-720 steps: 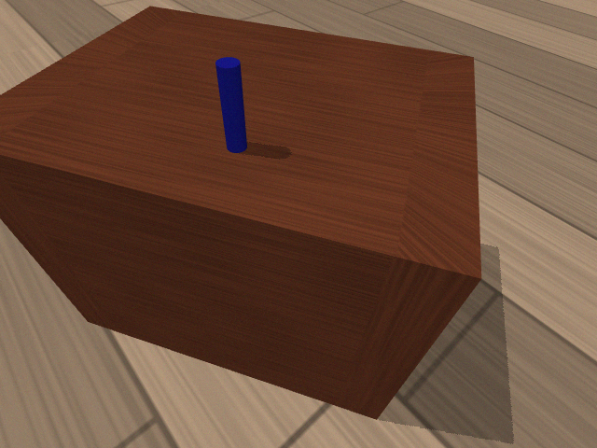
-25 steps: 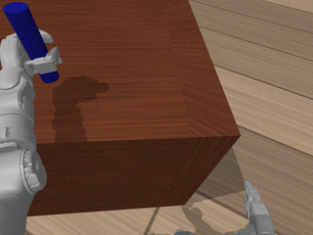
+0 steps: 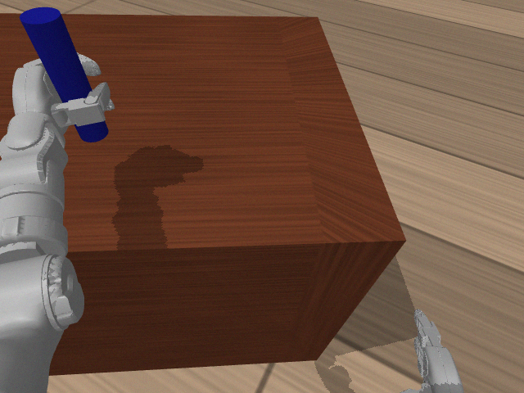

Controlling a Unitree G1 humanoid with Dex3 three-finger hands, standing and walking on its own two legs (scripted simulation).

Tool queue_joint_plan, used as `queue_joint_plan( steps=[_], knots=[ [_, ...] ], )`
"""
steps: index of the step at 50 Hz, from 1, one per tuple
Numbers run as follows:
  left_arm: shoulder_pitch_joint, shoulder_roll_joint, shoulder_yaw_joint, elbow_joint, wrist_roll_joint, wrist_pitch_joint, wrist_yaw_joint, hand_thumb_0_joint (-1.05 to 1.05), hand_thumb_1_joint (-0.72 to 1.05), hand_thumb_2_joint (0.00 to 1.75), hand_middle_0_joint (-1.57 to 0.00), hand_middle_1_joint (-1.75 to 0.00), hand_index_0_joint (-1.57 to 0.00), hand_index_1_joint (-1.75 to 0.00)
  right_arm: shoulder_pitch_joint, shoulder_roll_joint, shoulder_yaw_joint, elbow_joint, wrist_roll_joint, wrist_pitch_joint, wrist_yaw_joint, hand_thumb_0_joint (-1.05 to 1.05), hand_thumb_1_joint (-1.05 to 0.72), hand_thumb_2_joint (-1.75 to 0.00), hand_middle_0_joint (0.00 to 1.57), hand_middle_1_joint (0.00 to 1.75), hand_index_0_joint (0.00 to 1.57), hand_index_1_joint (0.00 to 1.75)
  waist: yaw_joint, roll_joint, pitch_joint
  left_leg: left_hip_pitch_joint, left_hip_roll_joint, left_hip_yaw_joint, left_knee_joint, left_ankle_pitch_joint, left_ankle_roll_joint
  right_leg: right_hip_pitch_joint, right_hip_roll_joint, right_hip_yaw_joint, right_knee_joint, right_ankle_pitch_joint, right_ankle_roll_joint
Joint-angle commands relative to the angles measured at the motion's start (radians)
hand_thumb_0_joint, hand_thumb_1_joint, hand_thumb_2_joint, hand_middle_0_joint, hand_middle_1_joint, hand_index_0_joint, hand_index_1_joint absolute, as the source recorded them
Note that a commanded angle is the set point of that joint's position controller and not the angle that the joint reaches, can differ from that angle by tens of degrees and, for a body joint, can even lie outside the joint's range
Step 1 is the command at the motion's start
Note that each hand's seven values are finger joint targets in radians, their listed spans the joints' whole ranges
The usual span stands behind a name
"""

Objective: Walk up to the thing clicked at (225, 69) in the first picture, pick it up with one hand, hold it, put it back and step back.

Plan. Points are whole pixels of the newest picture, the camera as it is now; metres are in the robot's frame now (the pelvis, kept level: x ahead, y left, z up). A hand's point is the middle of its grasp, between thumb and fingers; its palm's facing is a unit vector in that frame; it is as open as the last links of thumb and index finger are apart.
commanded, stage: lift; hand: left
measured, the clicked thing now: (71, 83) +0.48 +0.23 +0.22
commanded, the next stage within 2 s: hold in 1.18 s
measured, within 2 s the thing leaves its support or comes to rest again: neither
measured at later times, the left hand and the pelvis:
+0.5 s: hand (54, 77) +0.40 +0.19 +0.29, palm faces +0.16 -0.99 +0.00, open 5.4 cm; pelvis -0.01 -0.01 +0.01, yaw +2 degrees
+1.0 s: hand (28, 77) +0.33 +0.18 +0.32, palm faces +0.14 -0.99 +0.01, open 5.4 cm; pelvis -0.03 -0.01 +0.01, yaw +2 degrees
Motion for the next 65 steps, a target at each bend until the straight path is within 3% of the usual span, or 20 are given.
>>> queue_joint_plan(
  steps=[1, 8, 11, 12, 22, 25, 28, 29, 36, 39, 45, 48, 50, 52, 53, 54, 59, 60, 63, 65],
  knots=[
    [-0.539, 0.266, 0.035, -0.343, -0.019, -0.057, 0.012, 0.0, 0.7, 1.38, -1.46, -1.49, -1.49, -1.47, -0.055, -0.122, -0.07, -0.13, 0.011, -0.062, -0.007, 0.0, 0.57, -0.04, 0.05, 0.05, 0.05, 0.05, 0.033, 0.096, -0.4, 0.259, -0.025, 0.022, -0.097, 0.394, 0.011, 0.178, 0.019, -0.068, -0.066, 0.341, -0.043],
    [-0.442, 0.21, 0.019, -0.489, -0.034, 0.039, 0.016, 0.0, 0.72, 1.37, -1.43, -1.46, -1.46, -1.44, -0.044, -0.142, -0.098, -0.134, 0.016, -0.089, -0.01, 0.0, 0.56, -0.04, 0.05, 0.05, 0.05, 0.05, 0.045, 0.071, -0.384, 0.342, -0.019, 0.016, -0.126, 0.445, 0.004, 0.189, 0.026, -0.089, -0.088, 0.355, -0.046],
    [-0.437, 0.166, -0.004, -0.585, -0.047, 0.088, 0.002, 0.0, 0.71, 1.39, -1.45, -1.48, -1.48, -1.46, -0.059, -0.092, -0.047, -0.132, 0.017, -0.1, -0.004, 0.0, 0.56, -0.04, 0.05, 0.05, 0.05, 0.05, 0.059, 0.053, -0.384, 0.344, -0.03, 0.023, -0.13, 0.463, 0.013, 0.234, 0.018, -0.088, -0.099, 0.395, -0.039],
    [-0.413, 0.19, 0.019, -0.597, -0.052, 0.111, 0.002, 0.0, 0.69, 1.39, -1.45, -1.48, -1.48, -1.47, -0.059, -0.137, -0.093, -0.127, 0.018, -0.102, -0.01, 0.0, 0.56, -0.04, 0.05, 0.05, 0.05, 0.05, 0.056, 0.037, -0.382, 0.355, -0.028, 0.021, -0.135, 0.477, 0.014, 0.24, 0.018, -0.089, -0.1, 0.408, -0.038],
    [-0.337, 0.143, 0.023, -0.779, -0.078, 0.329, 0.0, 0.0, 0.68, 1.4, -1.42, -1.46, -1.44, -1.46, -0.084, -0.107, -0.068, -0.127, 0.026, -0.116, -0.005, 0.0, 0.57, -0.04, 0.05, 0.05, 0.05, 0.05, 0.082, -0.011, -0.257, 0.365, -0.052, 0.031, -0.191, 0.354, 0.024, 0.248, 0.004, -0.095, -0.161, 0.308, -0.032],
    [-0.321, 0.079, -0.027, -0.792, -0.088, 0.384, -0.013, 0.0, 0.7, 1.41, -1.42, -1.47, -1.43, -1.47, -0.042, -0.072, -0.042, -0.042, 0.026, -0.113, 0.002, 0.0, 0.57, -0.04, 0.05, 0.05, 0.05, 0.05, 0.073, -0.011, -0.199, 0.36, -0.062, 0.032, -0.205, 0.291, 0.029, 0.214, -0.001, -0.091, -0.183, 0.257, -0.03],
    [-0.362, 0.177, 0.038, -0.884, -0.091, 0.42, 0.003, 0.0, 0.74, 1.41, -1.42, -1.47, -1.45, -1.47, -0.105, -0.116, -0.08, -0.075, 0.029, -0.129, -0.003, 0.0, 0.57, -0.04, 0.05, 0.05, 0.05, 0.05, 0.093, 0.022, -0.2, 0.355, -0.067, 0.033, -0.224, 0.234, 0.026, 0.223, -0.006, -0.088, -0.2, 0.198, -0.032],
    [-0.355, 0.138, 0.024, -0.861, -0.092, 0.437, 0.005, 0.0, 0.73, 1.41, -1.43, -1.48, -1.45, -1.47, -0.08, -0.1, -0.067, -0.05, 0.027, -0.128, 0.001, 0.0, 0.57, -0.04, 0.05, 0.05, 0.05, 0.05, 0.086, 0.002, -0.204, 0.369, -0.063, 0.029, -0.228, 0.229, 0.026, 0.221, -0.003, -0.089, -0.201, 0.188, -0.034],
    [-0.301, 0.135, 0.038, -0.936, -0.113, 0.504, 0.017, 0.0, 0.73, 1.42, -1.42, -1.48, -1.44, -1.47, -0.108, -0.111, -0.074, -0.045, 0.032, -0.151, -0.001, 0.0, 0.57, -0.04, 0.05, 0.05, 0.05, 0.05, 0.104, -0.015, -0.185, 0.358, -0.068, 0.029, -0.237, 0.201, 0.029, 0.236, -0.007, -0.087, -0.209, 0.159, -0.03],
    [-0.323, 0.104, 0.002, -0.962, -0.112, 0.528, 0.014, 0.0, 0.74, 1.42, -1.42, -1.47, -1.44, -1.47, -0.144, -0.095, -0.05, -0.054, 0.034, -0.163, 0.002, 0.0, 0.58, -0.04, 0.05, 0.05, 0.05, 0.05, 0.103, -0.011, -0.191, 0.363, -0.067, 0.025, -0.247, 0.178, 0.028, 0.232, -0.005, -0.089, -0.215, 0.135, -0.034],
    [-0.307, 0.134, 0.034, -0.98, -0.126, 0.576, 0.029, 0.0, 0.72, 1.42, -1.42, -1.48, -1.44, -1.47, -0.143, -0.115, -0.066, -0.019, 0.036, -0.184, 0.0, 0.0, 0.58, -0.04, 0.05, 0.05, 0.05, 0.05, 0.105, -0.023, -0.168, 0.354, -0.069, 0.024, -0.248, 0.155, 0.03, 0.23, -0.006, -0.085, -0.221, 0.114, -0.03],
    [-0.324, 0.08, -0.009, -0.988, -0.128, 0.591, 0.027, 0.0, 0.7, 1.39, -1.41, -1.46, -1.43, -1.46, -0.152, -0.089, -0.055, 0.009, 0.038, -0.19, 0.004, 0.0, 0.57, -0.04, 0.05, 0.05, 0.05, 0.05, 0.107, -0.007, -0.155, 0.35, -0.065, 0.019, -0.257, 0.138, 0.025, 0.217, -0.001, -0.092, -0.221, 0.093, -0.034],
    [-0.31, 0.138, 0.042, -1.017, -0.135, 0.603, 0.036, 0.0, 0.69, 1.4, -1.41, -1.47, -1.43, -1.46, -0.157, -0.113, -0.069, 0.002, 0.042, -0.2, 0.003, 0.0, 0.57, -0.04, 0.05, 0.05, 0.05, 0.05, 0.113, -0.019, -0.152, 0.338, -0.065, 0.019, -0.26, 0.116, 0.027, 0.23, -0.001, -0.091, -0.222, 0.075, -0.033],
    [-0.321, 0.101, 0.01, -1.016, -0.135, 0.613, 0.033, 0.0, 0.7, 1.41, -1.41, -1.48, -1.43, -1.47, -0.161, -0.095, -0.056, 0.023, 0.041, -0.204, 0.006, 0.0, 0.57, -0.04, 0.05, 0.05, 0.05, 0.05, 0.109, -0.012, -0.151, 0.339, -0.067, 0.022, -0.258, 0.115, 0.027, 0.216, -0.001, -0.088, -0.226, 0.069, -0.034],
    [-0.32, 0.123, 0.035, -1.03, -0.138, 0.619, 0.04, 0.0, 0.69, 1.39, -1.41, -1.47, -1.43, -1.46, -0.179, -0.121, -0.08, -0.001, 0.041, -0.209, 0.001, 0.0, 0.57, -0.04, 0.05, 0.05, 0.05, 0.05, 0.109, -0.028, -0.177, 0.349, -0.064, 0.017, -0.259, 0.118, 0.028, 0.229, -0.001, -0.089, -0.224, 0.075, -0.032],
    [-0.318, 0.079, -0.008, -1.013, -0.138, 0.628, 0.038, 0.0, 0.67, 1.37, -1.4, -1.46, -1.42, -1.45, -0.161, -0.106, -0.073, 0.034, 0.046, -0.211, 0.004, 0.0, 0.57, -0.04, 0.05, 0.05, 0.05, 0.05, 0.104, -0.004, -0.137, 0.337, -0.062, 0.016, -0.266, 0.097, 0.024, 0.206, 0.003, -0.092, -0.22, 0.059, -0.035],
    [-0.326, 0.122, 0.039, -1.055, -0.143, 0.65, 0.045, 0.0, 0.63, 1.38, -1.41, -1.47, -1.43, -1.47, -0.174, -0.111, -0.07, 0.039, 0.045, -0.223, 0.005, 0.0, 0.56, -0.04, 0.05, 0.05, 0.05, 0.05, 0.116, -0.006, -0.178, 0.35, -0.054, 0.003, -0.257, 0.14, 0.021, 0.231, 0.003, -0.096, -0.208, 0.105, -0.034],
    [-0.325, 0.082, -0.001, -1.039, -0.14, 0.657, 0.044, 0.0, 0.6, 1.37, -1.41, -1.47, -1.44, -1.47, -0.181, -0.098, -0.063, 0.038, 0.047, -0.223, 0.008, 0.0, 0.56, -0.05, 0.05, 0.05, 0.05, 0.05, 0.111, 0.0, -0.171, 0.348, -0.061, 0.012, -0.255, 0.14, 0.021, 0.226, 0.002, -0.092, -0.208, 0.099, -0.036],
    [-0.326, 0.093, 0.006, -1.054, -0.142, 0.67, 0.043, 0.0, 0.61, 1.36, -1.4, -1.46, -1.42, -1.45, -0.191, -0.103, -0.068, 0.055, 0.047, -0.229, 0.007, 0.0, 0.56, -0.05, 0.05, 0.05, 0.05, 0.05, 0.117, -0.006, -0.165, 0.338, -0.064, 0.014, -0.253, 0.126, 0.023, 0.225, 0.001, -0.092, -0.218, 0.078, -0.034],
    [-0.317, 0.133, 0.049, -1.068, -0.146, 0.675, 0.047, 0.0, 0.59, 1.34, -1.43, -1.47, -1.45, -1.46, -0.195, -0.121, -0.079, 0.042, 0.047, -0.233, 0.005, 0.0, 0.56, -0.05, 0.05, 0.05, 0.05, 0.05, 0.119, -0.015, -0.191, 0.354, -0.063, 0.013, -0.246, 0.155, 0.023, 0.238, 0.001, -0.092, -0.211, 0.107, -0.031]
  ],
)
